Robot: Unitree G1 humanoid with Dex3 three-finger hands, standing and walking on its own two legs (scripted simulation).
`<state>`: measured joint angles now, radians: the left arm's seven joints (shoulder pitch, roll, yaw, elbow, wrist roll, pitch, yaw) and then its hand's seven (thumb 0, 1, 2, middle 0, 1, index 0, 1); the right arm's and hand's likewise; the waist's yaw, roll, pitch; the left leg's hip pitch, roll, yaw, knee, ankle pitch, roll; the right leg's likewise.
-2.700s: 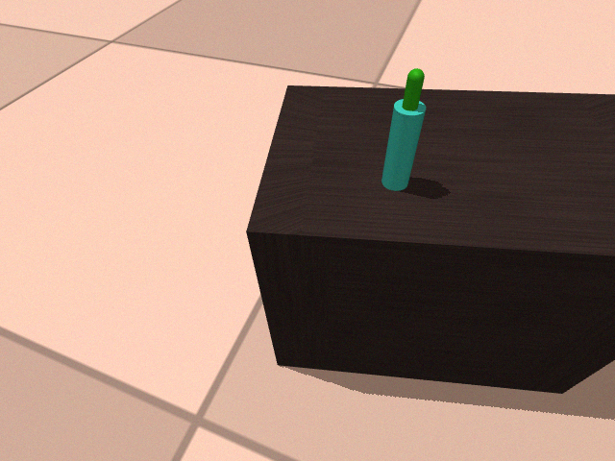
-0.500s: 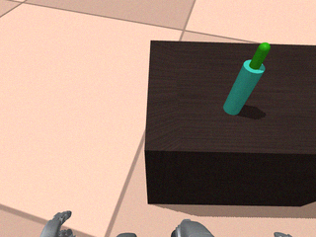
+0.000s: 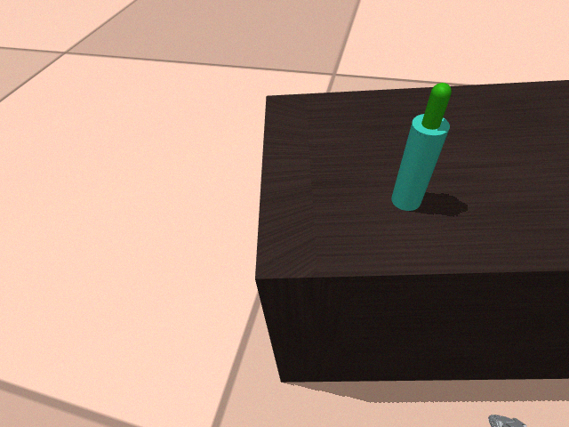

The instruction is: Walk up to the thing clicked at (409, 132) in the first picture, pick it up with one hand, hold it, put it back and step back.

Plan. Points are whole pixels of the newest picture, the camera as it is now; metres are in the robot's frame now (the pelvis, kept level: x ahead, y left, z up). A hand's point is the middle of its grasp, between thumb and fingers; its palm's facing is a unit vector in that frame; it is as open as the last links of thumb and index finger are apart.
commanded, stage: walk up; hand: right
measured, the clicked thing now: (421, 151) +0.53 -0.20 +0.07
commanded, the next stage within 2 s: stand in 0.98 s
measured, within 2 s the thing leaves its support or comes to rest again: neither
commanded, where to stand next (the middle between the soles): +0.06 +0.00 m, yaw +1 degrees
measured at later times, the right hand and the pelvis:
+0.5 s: hand out of the picture +0.07 -0.25 -0.13, palm faces +0.00 +0.94 -0.35, open 7.4 cm; pelvis -0.01 +0.01 +0.02, yaw +0 degrees
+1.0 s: hand out of the picture +0.09 -0.24 -0.14, palm faces -0.01 +0.95 -0.32, open 7.4 cm; pelvis +0.00 +0.01 +0.02, yaw +1 degrees
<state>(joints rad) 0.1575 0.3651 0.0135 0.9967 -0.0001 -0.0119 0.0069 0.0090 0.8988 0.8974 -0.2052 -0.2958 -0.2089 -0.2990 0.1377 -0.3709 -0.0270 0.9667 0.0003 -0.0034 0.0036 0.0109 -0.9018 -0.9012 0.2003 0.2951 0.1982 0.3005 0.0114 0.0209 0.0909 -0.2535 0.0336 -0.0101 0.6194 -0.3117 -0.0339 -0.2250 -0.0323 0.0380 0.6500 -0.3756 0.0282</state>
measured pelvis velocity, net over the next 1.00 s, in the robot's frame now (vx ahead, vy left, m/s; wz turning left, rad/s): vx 0.00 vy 0.01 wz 0.01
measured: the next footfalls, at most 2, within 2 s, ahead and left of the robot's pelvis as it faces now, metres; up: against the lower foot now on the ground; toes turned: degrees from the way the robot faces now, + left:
none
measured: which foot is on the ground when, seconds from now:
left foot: down 0.00-1.00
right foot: down 0.00-1.00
